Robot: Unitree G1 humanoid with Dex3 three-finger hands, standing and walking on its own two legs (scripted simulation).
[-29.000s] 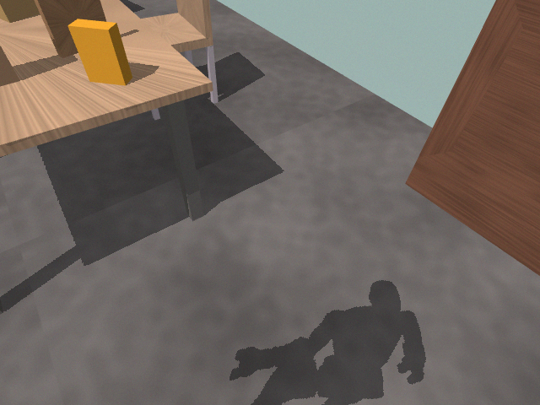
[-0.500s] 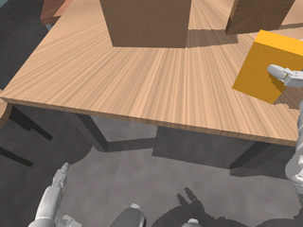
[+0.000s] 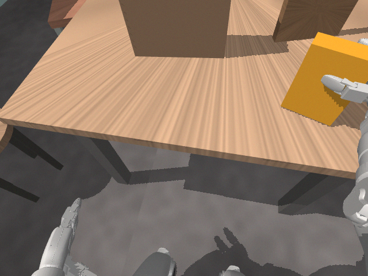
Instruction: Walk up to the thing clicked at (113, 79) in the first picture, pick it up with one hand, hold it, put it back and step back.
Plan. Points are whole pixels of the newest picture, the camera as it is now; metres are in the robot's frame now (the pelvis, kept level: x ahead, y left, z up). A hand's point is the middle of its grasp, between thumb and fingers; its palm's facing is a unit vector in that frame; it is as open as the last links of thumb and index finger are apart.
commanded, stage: withdraw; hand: right
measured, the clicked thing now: (324, 82) +0.55 -0.21 +0.09
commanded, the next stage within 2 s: rise in 0.70 s
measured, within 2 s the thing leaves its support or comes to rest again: rests again in 0.34 s
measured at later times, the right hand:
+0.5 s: hand (357, 78) +0.53 -0.25 +0.12, palm faces +0.28 +0.96 +0.02, open 11.9 cm
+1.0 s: hand out of the picture +0.50 -0.35 +0.27, palm faces +0.46 +0.87 -0.19, open 16.9 cm
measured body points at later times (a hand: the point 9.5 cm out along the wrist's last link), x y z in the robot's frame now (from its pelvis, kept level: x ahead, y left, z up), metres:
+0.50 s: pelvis +0.01 +0.01 +0.00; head +0.11 -0.02 +0.44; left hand +0.15 +0.28 -0.02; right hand +0.51 -0.30 +0.13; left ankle +0.04 +0.14 -0.68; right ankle +0.00 -0.11 -0.68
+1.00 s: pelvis +0.02 +0.00 +0.03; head +0.09 +0.00 +0.47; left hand +0.16 +0.28 -0.03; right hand +0.47 -0.40 +0.28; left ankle +0.04 +0.14 -0.68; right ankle +0.00 -0.11 -0.68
